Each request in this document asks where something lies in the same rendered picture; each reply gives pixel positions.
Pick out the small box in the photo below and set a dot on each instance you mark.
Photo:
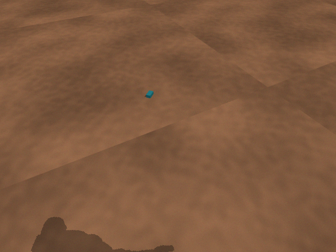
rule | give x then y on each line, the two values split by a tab
149	94

